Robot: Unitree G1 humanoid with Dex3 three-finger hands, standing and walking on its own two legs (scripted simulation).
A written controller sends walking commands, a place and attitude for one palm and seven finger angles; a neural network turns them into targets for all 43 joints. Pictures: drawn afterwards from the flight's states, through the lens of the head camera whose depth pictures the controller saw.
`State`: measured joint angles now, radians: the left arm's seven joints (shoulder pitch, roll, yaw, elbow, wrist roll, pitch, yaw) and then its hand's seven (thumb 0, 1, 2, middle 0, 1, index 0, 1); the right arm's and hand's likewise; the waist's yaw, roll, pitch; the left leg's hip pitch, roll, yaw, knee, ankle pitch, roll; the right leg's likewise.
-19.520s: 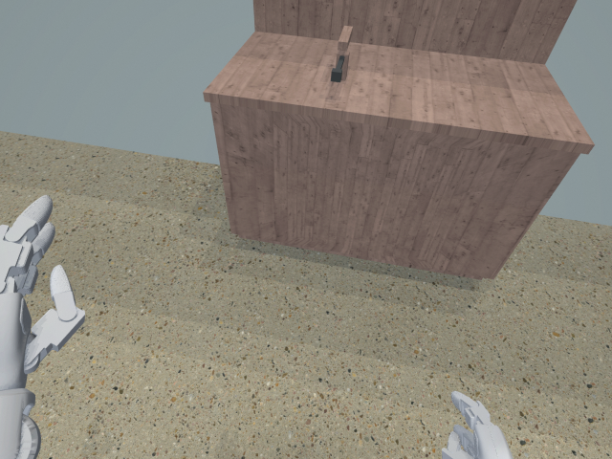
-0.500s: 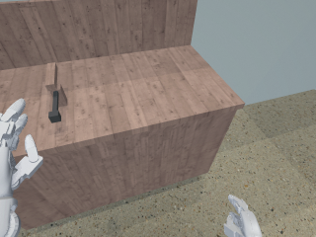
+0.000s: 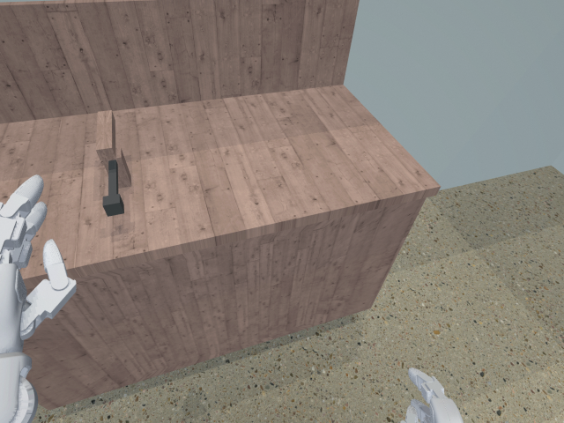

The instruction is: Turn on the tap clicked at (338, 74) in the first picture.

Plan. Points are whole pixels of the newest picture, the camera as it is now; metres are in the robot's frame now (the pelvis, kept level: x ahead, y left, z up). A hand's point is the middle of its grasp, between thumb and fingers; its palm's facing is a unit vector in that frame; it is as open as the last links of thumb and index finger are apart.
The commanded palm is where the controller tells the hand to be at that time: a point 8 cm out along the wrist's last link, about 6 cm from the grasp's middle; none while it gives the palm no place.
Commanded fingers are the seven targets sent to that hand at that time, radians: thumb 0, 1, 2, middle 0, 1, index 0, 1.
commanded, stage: look again from close up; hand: left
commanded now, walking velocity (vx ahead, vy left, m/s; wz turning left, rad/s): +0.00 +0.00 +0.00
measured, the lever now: (113, 205) +0.45 +0.34 +0.02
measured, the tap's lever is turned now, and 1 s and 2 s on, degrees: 0 0 0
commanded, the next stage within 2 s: come to a stop and stand still in 0.36 s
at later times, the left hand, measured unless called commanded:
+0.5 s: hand (63, 260) +0.24 +0.27 +0.15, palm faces +0.40 -0.83 -0.38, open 7.4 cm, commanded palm +0.18 +0.29 +0.17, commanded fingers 0.00 0.90 0.90 -0.20 -0.30 -0.20 -0.30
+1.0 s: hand (23, 224) +0.25 +0.30 +0.20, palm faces +0.51 -0.77 -0.40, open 7.4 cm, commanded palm +0.16 +0.29 +0.17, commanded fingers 0.00 0.90 0.90 -0.20 -0.30 -0.20 -0.30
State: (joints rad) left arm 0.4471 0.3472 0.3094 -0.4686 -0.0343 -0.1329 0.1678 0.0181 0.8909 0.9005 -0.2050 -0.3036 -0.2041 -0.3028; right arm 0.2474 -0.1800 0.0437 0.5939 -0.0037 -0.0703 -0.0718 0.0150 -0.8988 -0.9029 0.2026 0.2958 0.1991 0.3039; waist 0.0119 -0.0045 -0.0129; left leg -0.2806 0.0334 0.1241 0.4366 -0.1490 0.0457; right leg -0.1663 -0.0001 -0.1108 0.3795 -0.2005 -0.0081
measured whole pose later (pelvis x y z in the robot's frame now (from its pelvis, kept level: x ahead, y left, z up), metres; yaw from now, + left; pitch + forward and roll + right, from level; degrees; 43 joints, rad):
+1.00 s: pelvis -0.01 +0.01 -0.01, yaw -2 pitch +0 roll -1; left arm 0.14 0.46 0.49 -0.33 -0.04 -0.19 0.09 0.02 0.89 0.90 -0.21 -0.30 -0.21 -0.30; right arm 0.18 -0.22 0.00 0.54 0.02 -0.13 0.01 0.01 -0.90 -0.90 0.20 0.30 0.20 0.30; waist 0.07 0.00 0.09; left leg -0.33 0.03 0.15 0.52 -0.19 0.07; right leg -0.25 -0.02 -0.07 0.50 -0.25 0.01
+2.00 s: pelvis +0.02 +0.02 +0.00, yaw -2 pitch +0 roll -1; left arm 0.40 0.34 0.34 -0.45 -0.04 -0.15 0.13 0.02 0.89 0.90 -0.20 -0.30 -0.20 -0.30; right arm 0.20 -0.19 0.05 0.55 0.00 -0.08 -0.06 0.01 -0.90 -0.90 0.20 0.30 0.20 0.30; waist 0.03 0.00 0.03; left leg -0.25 0.00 0.15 0.43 -0.18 0.07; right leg -0.15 -0.02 -0.06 0.38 -0.22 0.02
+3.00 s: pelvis +0.04 -0.06 -0.01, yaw +2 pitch -1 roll +1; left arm 0.31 0.31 0.34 -0.26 -0.13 0.00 0.10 0.02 0.89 0.90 -0.20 -0.30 -0.20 -0.30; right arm 0.17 -0.23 0.02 0.72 -0.01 -0.17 -0.09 0.02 -0.90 -0.90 0.20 0.30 0.20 0.30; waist 0.06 0.03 -0.03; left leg -0.29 0.03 0.01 0.57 -0.26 -0.03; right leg -0.18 0.05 -0.10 0.57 -0.37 -0.08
